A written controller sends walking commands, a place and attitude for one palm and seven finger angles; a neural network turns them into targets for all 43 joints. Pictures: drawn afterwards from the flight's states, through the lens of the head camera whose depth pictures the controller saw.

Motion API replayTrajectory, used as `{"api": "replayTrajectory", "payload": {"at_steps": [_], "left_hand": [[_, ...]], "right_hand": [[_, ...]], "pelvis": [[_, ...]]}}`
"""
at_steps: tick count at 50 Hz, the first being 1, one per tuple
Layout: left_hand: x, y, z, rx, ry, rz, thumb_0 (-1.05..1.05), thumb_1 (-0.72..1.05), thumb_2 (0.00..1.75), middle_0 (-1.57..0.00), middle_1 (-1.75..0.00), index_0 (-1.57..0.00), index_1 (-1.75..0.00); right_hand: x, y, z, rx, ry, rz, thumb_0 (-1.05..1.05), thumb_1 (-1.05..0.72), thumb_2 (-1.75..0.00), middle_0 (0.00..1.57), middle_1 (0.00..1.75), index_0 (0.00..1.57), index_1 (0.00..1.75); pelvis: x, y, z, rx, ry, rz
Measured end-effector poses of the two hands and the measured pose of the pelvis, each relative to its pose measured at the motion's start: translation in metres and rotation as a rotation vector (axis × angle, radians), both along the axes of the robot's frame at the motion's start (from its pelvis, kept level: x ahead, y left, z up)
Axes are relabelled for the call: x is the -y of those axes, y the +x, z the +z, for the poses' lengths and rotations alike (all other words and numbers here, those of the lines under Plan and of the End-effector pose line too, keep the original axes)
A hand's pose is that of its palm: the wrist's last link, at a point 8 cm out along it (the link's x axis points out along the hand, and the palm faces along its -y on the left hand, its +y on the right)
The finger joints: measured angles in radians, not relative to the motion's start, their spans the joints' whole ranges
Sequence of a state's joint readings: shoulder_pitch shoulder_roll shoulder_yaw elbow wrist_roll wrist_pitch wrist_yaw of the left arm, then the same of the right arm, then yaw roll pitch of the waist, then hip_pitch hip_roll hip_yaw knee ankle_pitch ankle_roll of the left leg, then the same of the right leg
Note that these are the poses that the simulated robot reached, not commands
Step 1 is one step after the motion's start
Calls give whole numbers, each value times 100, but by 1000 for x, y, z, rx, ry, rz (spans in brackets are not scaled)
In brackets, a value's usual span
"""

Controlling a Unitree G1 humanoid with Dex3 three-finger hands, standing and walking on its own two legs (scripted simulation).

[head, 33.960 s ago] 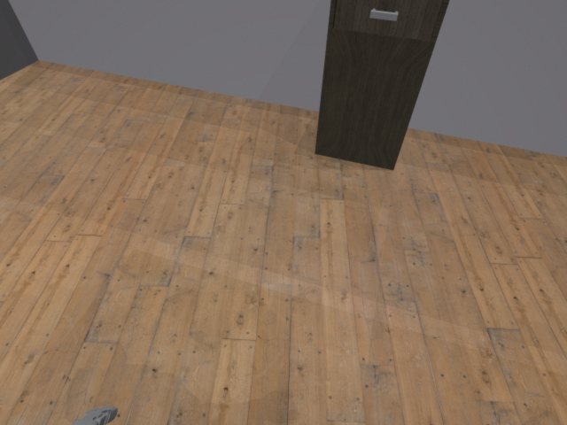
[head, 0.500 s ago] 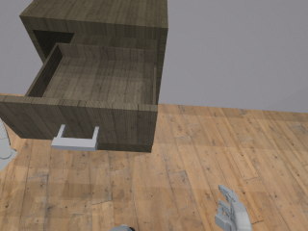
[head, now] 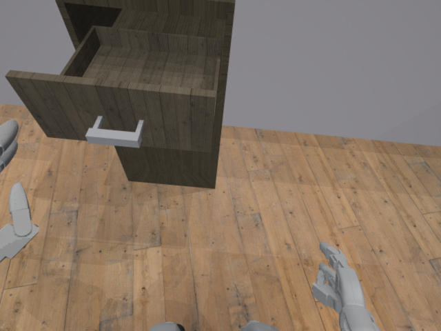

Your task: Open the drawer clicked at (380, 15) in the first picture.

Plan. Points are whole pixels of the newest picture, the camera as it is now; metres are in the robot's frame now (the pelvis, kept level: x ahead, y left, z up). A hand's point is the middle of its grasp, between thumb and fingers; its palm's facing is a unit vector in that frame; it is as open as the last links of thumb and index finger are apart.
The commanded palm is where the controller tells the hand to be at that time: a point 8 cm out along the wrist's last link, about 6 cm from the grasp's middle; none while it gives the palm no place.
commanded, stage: stop stepping back and stand still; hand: left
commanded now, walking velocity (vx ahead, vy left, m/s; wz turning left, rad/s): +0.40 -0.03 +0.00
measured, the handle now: (117, 130) +0.49 +0.26 +0.02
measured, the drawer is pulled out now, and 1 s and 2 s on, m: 0.30 0.30 0.30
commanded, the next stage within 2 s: let the arm hang, fingers relaxed in 0.92 s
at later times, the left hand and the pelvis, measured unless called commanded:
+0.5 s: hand out of the picture +0.07 +0.20 +0.20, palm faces +0.36 -0.80 -0.47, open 7.4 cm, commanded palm +0.02 +0.25 +0.21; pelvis -0.11 -0.03 +0.00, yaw +2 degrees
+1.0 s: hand out of the picture +0.05 +0.20 +0.21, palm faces +0.47 -0.73 -0.50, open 7.4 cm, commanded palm none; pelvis -0.12 -0.05 +0.00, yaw +4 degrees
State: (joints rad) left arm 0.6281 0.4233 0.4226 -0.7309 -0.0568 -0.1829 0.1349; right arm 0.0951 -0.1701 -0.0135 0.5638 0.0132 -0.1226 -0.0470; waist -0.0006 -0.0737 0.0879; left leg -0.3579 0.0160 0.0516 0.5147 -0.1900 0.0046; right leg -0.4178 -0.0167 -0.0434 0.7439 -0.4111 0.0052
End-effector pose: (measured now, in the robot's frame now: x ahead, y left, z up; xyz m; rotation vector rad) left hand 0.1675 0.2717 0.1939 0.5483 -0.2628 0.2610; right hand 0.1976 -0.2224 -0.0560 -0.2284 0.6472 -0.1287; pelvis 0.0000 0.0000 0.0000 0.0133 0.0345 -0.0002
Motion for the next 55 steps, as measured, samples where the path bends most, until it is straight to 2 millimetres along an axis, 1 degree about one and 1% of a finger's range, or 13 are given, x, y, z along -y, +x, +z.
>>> {"api": "replayTrajectory", "payload": {"at_steps": [5, 9, 14, 18, 23, 27, 31, 35, 41, 46, 51, 53, 55], "left_hand": [[29, -49, 27, 86, 94, -47, 2, 89, 90, -22, -30, -22, -31], [25, -76, 39, 155, 84, 1, 1, 88, 90, -22, -30, -22, -31], [3, -91, 18, 123, -18, 100, 1, 89, 90, -22, -30, -22, -31], [6, -104, -3, 87, -69, 84, 1, 89, 90, -21, -30, -21, -30], [27, -128, 12, 80, -6, 9, 2, 89, 90, -21, -30, -21, -30], [37, -146, 35, 149, 109, 13, 2, 89, 90, -22, -30, -22, -31], [32, -154, 33, 183, 124, 72, 1, 89, 90, -22, -30, -22, -31], [25, -159, 22, 142, 28, 132, 1, 89, 90, -22, -30, -22, -31], [37, -165, 6, 113, -54, 80, 2, 89, 90, -21, -30, -21, -30], [38, -162, 26, 158, 36, 66, 2, 88, 90, -22, -30, -22, -31], [38, -157, 33, 155, 111, 110, 1, 89, 90, -22, -30, -21, -31], [33, -143, 4, 32, 91, 121, 1, 89, 90, -21, -30, -21, -30], [23, -129, -55, -202, -25, 167, 0, 89, 90, -21, -30, -21, -30]], "right_hand": [[-3, -45, -12, 8, 72, 33, 1, -90, -90, 21, 30, 20, 30], [9, -86, -20, -80, 65, 6, 2, -90, -90, 21, 30, 21, 30], [34, -130, -14, -109, 3, -64, 2, -90, -90, 21, 30, 21, 30], [49, -155, -9, -69, -66, -80, 2, -90, -90, 21, 30, 20, 30], [50, -179, -3, -41, -29, -88, 2, -90, -90, 20, 30, 20, 30], [49, -183, -18, -64, 1, -48, 2, -90, -90, 20, 30, 20, 30], [53, -177, -40, -118, 20, -14, 2, -90, -90, 21, 30, 20, 30], [54, -176, -31, -128, 27, -18, 2, -90, -90, 21, 30, 20, 30], [54, -166, -7, -36, -55, 3, 2, -90, -90, 21, 30, 20, 30], [43, -157, -4, -8, -23, 24, 2, -90, -90, 20, 30, 20, 30], [36, -147, -19, -13, 54, 56, 2, -90, -90, 20, 30, 20, 30], [37, -145, -33, -52, 80, 88, 1, -90, -90, 20, 30, 20, 30], [39, -149, -51, -120, 96, 100, 1, -90, -90, 21, 30, 20, 30]], "pelvis": [[16, -32, -7, 44, -20, 5], [20, -52, -1, 45, -1, 14], [19, -71, 5, 6, 9, 5], [16, -94, -2, 23, -2, 23], [25, -103, 4, 47, -2, 26], [35, -109, 0, 50, -8, 35], [42, -124, -10, 64, -17, 54], [44, -128, -1, 53, -1, 57], [38, -127, -1, 33, -9, 65], [41, -126, 1, 42, 0, 76], [50, -121, -5, 46, 5, 66], [50, -121, -6, 36, -1, 90], [48, -121, -8, 30, -2, 111]]}}
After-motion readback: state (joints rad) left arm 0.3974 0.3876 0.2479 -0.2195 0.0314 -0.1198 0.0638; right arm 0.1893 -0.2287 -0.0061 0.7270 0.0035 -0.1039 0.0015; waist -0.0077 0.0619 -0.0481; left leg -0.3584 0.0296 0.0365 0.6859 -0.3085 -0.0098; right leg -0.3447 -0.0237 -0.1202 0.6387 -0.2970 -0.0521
